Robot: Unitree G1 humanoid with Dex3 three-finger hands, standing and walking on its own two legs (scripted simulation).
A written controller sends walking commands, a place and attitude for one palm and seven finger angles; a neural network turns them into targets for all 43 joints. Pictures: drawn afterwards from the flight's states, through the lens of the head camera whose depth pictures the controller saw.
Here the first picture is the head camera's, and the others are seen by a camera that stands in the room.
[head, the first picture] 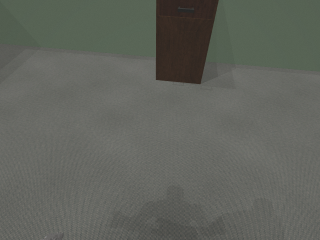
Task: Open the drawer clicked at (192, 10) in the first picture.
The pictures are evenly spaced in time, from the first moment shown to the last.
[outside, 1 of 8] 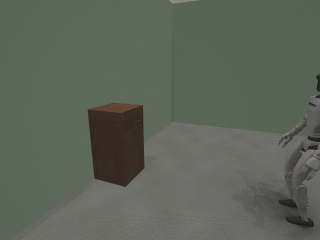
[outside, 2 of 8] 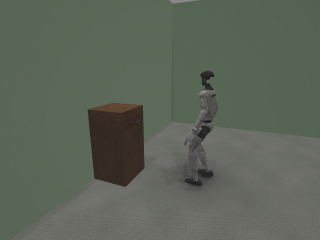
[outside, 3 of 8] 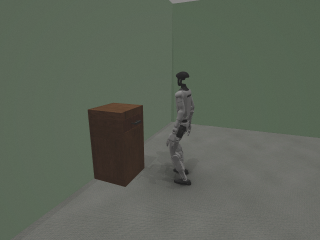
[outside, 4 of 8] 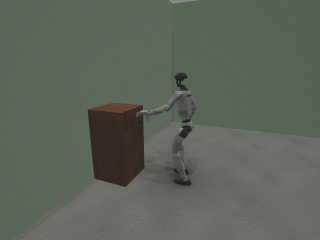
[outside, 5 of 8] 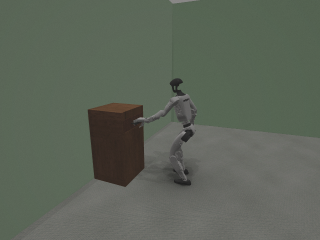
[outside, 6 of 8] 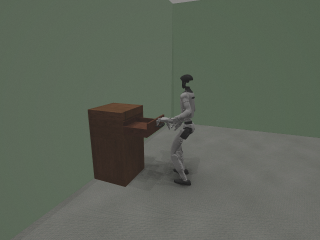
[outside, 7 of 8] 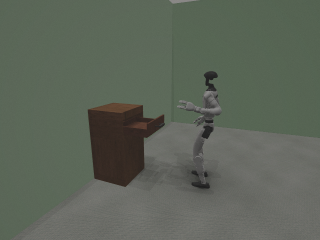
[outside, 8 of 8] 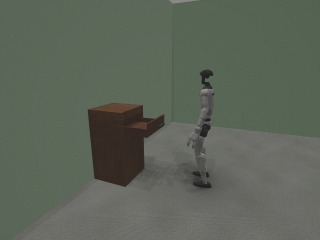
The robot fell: no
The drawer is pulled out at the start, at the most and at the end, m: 0.00 0.30 0.30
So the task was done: yes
